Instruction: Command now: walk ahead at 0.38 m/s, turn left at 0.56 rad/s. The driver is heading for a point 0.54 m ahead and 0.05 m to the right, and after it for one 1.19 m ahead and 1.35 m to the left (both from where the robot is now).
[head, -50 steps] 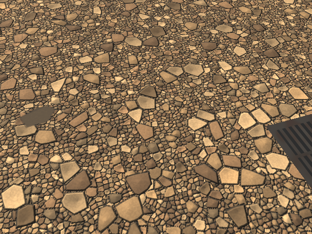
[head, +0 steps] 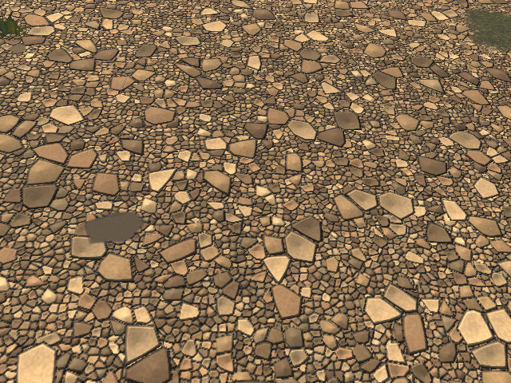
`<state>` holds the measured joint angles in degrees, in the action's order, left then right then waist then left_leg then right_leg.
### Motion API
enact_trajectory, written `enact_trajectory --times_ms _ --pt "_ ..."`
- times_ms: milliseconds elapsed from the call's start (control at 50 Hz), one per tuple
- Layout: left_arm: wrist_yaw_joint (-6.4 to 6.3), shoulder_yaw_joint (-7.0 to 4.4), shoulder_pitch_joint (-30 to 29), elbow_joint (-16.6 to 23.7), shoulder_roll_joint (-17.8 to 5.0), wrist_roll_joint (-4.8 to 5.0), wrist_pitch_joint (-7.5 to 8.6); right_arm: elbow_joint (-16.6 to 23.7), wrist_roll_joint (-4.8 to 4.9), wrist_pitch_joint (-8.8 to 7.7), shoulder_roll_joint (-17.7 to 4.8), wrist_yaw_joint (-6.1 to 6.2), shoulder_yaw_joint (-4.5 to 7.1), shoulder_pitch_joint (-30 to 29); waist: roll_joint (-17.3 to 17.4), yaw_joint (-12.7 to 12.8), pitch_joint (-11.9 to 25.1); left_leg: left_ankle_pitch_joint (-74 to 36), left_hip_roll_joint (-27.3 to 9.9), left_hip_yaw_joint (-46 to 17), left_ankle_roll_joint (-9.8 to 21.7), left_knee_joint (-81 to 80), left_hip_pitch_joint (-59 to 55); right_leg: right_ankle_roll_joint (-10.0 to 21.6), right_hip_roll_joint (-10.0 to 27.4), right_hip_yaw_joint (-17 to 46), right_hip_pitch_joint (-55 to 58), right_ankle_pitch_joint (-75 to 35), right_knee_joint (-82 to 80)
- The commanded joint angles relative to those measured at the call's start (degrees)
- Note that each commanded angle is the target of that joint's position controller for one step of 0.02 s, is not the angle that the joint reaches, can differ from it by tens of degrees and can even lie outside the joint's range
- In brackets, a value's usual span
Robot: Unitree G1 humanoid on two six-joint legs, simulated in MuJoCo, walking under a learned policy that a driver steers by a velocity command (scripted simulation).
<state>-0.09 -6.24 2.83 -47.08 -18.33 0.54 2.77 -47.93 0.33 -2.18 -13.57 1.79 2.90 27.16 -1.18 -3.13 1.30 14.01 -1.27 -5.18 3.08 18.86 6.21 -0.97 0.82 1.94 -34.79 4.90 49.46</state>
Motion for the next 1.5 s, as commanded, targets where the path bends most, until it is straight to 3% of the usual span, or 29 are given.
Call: enact_trajectory --times_ms 20,160,220,260,280,300,320,340,360,400,480,580,620,640,660,700,800,880,960,1020,1100,1120,1140,1160,1180,1220,1260,1340,1500 --pt "0.56 -0.36 -8.61 4.69 -2.14 0.02 1.88 3.22 0.16 -1.47 -9.64 0.61 2.26 0.17 9.05 0.29 -3.67 4.13 -10.43 -13.33 6.48 -11.13 -5.44 -1.06 0.00 1.31 -8.64 -5.70 -6.14" --pt "2.07 1.05 -15.59 7.48 -1.55 0.71 3.70 2.64 0.91 -0.32 -11.60 0.82 3.21 2.41 10.50 -3.14 -7.47 -2.68 -9.90 -14.00 7.81 -6.77 -4.50 -2.39 -1.11 0.29 -3.56 -3.15 -20.16" --pt "2.42 0.83 -11.70 6.89 -3.21 0.22 4.38 2.90 0.75 0.84 -11.88 0.92 3.45 1.18 12.97 -1.62 -4.82 -20.32 -9.62 -13.90 5.61 -0.26 -4.68 -0.59 -2.70 -1.50 5.64 -2.48 -23.14" --pt "2.04 -0.02 -3.57 4.48 -5.46 -0.84 4.81 4.14 0.98 0.93 -11.00 1.07 3.12 -1.69 12.59 2.59 -0.35 -34.69 -6.95 -12.55 3.18 8.14 -5.40 2.47 -3.69 -2.83 16.14 -7.27 -28.31" --pt "1.78 -0.50 2.79 3.34 -7.87 -1.85 5.11 5.26 0.41 0.57 -9.60 0.90 2.62 -2.94 10.71 5.36 5.87 -34.84 -4.30 -10.78 0.95 16.45 -1.51 5.42 1.01 0.37 28.38 -15.86 -27.31" --pt "1.45 -1.27 11.44 2.36 -12.53 -3.01 4.96 7.15 -1.28 0.10 -6.35 0.89 1.53 -1.99 -0.82 7.08 15.95 -14.08 1.20 -8.06 -2.18 33.92 12.98 10.74 13.81 12.56 49.20 -36.93 -20.19" --pt "1.90 -1.34 13.85 0.40 -12.67 -2.00 3.71 6.24 -0.17 -0.38 -3.65 0.63 0.74 7.93 -18.07 3.54 23.85 27.09 8.41 -6.50 -4.79 49.93 25.77 20.23 25.78 30.99 59.75 -42.30 -22.40" --pt "2.03 -0.21 11.55 1.06 -8.05 -0.38 3.02 4.07 1.07 -0.19 -10.28 0.64 2.27 6.87 -10.18 4.47 18.87 23.75 4.48 -8.48 -5.45 55.96 27.91 19.05 23.31 28.80 52.13 -30.16 -25.83" --pt "1.85 0.84 7.41 1.88 -4.83 -0.22 2.61 4.98 1.49 0.30 -12.29 0.70 2.88 -0.04 -6.35 5.02 10.65 20.56 2.55 -5.74 -5.54 55.77 30.10 16.59 19.75 19.78 44.31 -27.58 -26.72" --pt "1.91 2.61 2.19 1.45 -0.80 -1.05 2.22 5.60 0.00 1.51 -10.37 1.17 2.73 -4.58 -2.08 2.78 4.58 15.13 -1.18 -3.84 -6.06 48.32 25.18 14.57 14.66 11.20 30.93 -28.75 -29.31" --pt "1.34 2.57 -1.27 -1.06 -2.82 -1.90 1.98 6.70 -0.39 2.34 -4.77 1.23 1.05 -5.88 -6.87 0.28 3.81 9.83 -2.19 0.86 -6.97 28.24 12.15 14.68 11.01 3.72 20.86 -33.85 -32.05" --pt "0.84 2.81 -1.24 -2.34 -4.31 -0.19 0.04 6.10 -0.49 3.31 -6.57 0.53 1.34 -8.58 -4.77 0.02 4.80 -7.27 -0.33 3.82 -5.01 10.68 0.67 11.67 10.20 3.36 19.43 -13.47 -31.22" --pt "1.17 4.10 1.76 -3.52 -1.36 -0.68 -0.11 8.13 -1.69 3.64 -9.01 0.71 1.71 -12.48 -0.82 1.16 2.40 -16.47 -4.45 -1.49 -2.35 4.71 -3.84 5.85 6.38 2.76 15.49 6.23 -29.97" --pt "1.45 4.22 5.08 -3.96 -1.09 -1.68 -0.02 9.32 -1.45 3.80 -12.12 1.00 2.17 -14.57 5.11 4.46 1.47 -20.23 -8.06 -4.69 0.04 5.73 -3.74 3.22 1.98 -0.17 13.97 14.68 -27.76" --pt "1.24 4.59 7.35 -4.55 0.45 -1.38 -0.35 8.48 -1.16 3.75 -10.78 0.73 1.87 -16.53 10.11 6.18 2.15 -9.49 -7.49 -4.17 1.59 5.91 1.67 1.93 0.37 -2.62 18.63 14.31 -27.76" --pt "0.70 4.20 4.10 -4.98 -2.27 -1.04 -1.03 8.57 -1.57 3.03 -7.47 -0.08 1.28 -17.39 6.94 3.64 -1.40 -6.06 -3.67 -2.07 -0.60 5.93 4.56 1.39 0.28 -2.83 18.89 10.00 -26.14" --pt "0.22 4.30 5.13 -6.80 -2.57 -0.63 -1.56 6.99 -0.97 1.58 -7.44 -0.10 1.24 -16.15 4.32 3.40 1.47 -21.88 -2.70 -0.24 -1.36 9.86 -0.26 1.60 1.51 -1.61 20.63 -1.00 -24.29" --pt "0.15 3.32 1.82 -5.50 -5.43 0.65 -2.29 7.08 -0.55 2.15 -10.62 1.23 2.66 -16.34 3.12 2.49 1.88 -25.49 -3.52 1.03 -0.04 12.11 -2.49 2.59 0.78 -0.25 17.49 -5.64 -19.78" --pt "0.10 2.79 1.73 -3.89 -4.10 0.69 -3.39 6.66 -0.59 2.99 -11.96 2.36 3.76 -13.47 7.03 1.90 3.26 -30.32 -12.06 -4.74 5.63 9.59 -3.58 1.49 -0.94 -1.28 11.67 1.97 -9.52" --pt "0.56 2.24 2.63 -2.77 -3.32 0.69 -4.75 8.07 -0.81 2.58 -11.90 2.68 3.73 -17.91 11.65 2.57 2.03 -32.33 -20.44 -9.67 10.52 5.64 0.03 1.09 0.00 -2.55 8.55 29.28 1.83" --pt "1.31 1.41 8.07 -3.77 -3.49 0.83 -5.68 8.24 0.54 2.39 -12.99 2.59 4.17 -25.16 9.80 6.81 2.41 -22.52 -15.20 1.54 4.00 9.88 8.42 2.23 -0.82 -6.64 21.22 11.61 -12.37" --pt "1.45 0.77 9.77 -4.25 -4.39 0.47 -5.71 7.16 0.67 2.65 -11.48 2.41 3.93 -23.06 6.60 6.88 2.40 -14.11 -12.15 5.52 0.98 15.70 11.66 3.42 -2.10 -5.40 25.98 6.13 -18.38" --pt "0.83 -0.74 9.87 -2.91 -10.13 0.21 -5.49 6.81 -0.77 2.88 -8.57 2.03 3.22 -19.37 -8.33 4.99 1.01 4.26 -5.65 12.39 -4.98 30.27 22.24 7.87 7.32 11.19 31.69 -9.00 -26.72" --pt "1.14 -1.02 10.71 -0.94 -15.07 -2.00 -4.43 10.49 -1.53 2.88 -6.37 2.50 2.25 -24.96 -16.88 6.96 1.93 28.29 2.81 6.80 -7.32 43.40 31.64 19.77 20.56 33.06 30.95 -21.54 -32.06" --pt "1.38 -0.50 10.86 -0.30 -13.89 -3.05 -2.91 10.07 -0.46 2.81 -8.52 2.81 2.89 -24.71 -8.71 7.43 4.59 27.54 1.42 0.16 -6.76 50.75 31.52 22.66 21.31 33.08 30.81 -15.70 -32.80" --pt "0.64 -0.06 4.81 1.05 -11.02 -0.75 -1.74 8.16 -0.17 2.70 -10.75 3.10 3.82 -22.83 -2.76 4.31 0.50 16.81 -0.86 -0.52 -5.93 49.67 33.13 16.46 14.94 23.00 29.23 -7.10 -31.43" --pt "-0.35 0.68 3.59 1.66 -8.61 0.48 -2.22 7.52 -0.77 2.54 -11.19 3.36 4.22 -22.67 -3.32 3.74 0.66 10.38 -1.20 -0.74 -6.44 47.05 30.72 13.29 11.54 19.34 28.32 -8.27 -31.32" --pt "-1.44 0.60 7.39 1.80 -8.41 0.39 -2.79 7.42 -0.23 1.74 -8.83 2.79 3.70 -22.12 -3.38 4.31 3.10 5.80 0.79 -0.71 -7.77 43.00 30.34 13.60 10.04 18.15 32.83 -12.91 -31.06" --pt "-2.16 0.36 7.19 3.18 -8.63 0.11 -3.72 7.42 -0.01 0.92 -8.67 1.74 3.27 -24.04 -6.29 5.37 1.10 3.18 0.78 -1.16 -9.36 28.27 25.38 13.39 8.55 21.19 29.99 -2.85 -31.62"
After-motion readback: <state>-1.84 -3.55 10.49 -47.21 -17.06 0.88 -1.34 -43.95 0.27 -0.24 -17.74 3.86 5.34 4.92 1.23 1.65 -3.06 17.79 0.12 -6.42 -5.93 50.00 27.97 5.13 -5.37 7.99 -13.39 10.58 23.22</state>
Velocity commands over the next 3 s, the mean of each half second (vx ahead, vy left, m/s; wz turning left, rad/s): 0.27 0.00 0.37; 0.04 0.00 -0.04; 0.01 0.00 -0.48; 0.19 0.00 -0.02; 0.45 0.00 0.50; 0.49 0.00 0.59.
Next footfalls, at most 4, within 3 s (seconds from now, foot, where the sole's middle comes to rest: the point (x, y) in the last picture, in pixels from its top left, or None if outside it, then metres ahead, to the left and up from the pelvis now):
0.28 right None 0.29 -0.14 -0.79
0.62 left None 0.28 0.11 -0.79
1.72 left None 0.36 0.07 -0.79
2.06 right None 0.46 -0.21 -0.79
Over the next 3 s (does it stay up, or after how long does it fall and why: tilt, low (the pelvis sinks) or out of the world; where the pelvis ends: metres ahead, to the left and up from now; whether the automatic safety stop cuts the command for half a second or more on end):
stays up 0.88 -0.01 -0.02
